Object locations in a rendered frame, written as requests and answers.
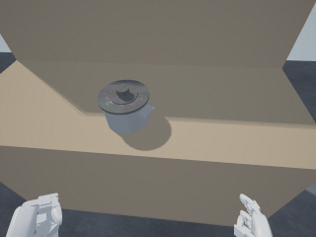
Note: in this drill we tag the robot left hand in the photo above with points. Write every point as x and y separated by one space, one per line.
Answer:
43 215

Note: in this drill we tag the lid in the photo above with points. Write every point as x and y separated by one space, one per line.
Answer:
113 104

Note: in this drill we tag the pot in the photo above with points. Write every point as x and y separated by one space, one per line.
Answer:
130 123

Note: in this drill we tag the robot right hand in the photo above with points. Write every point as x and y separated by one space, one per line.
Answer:
257 223

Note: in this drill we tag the knob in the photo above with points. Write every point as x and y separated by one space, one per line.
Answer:
122 90

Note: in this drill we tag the table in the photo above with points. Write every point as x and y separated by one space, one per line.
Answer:
226 120

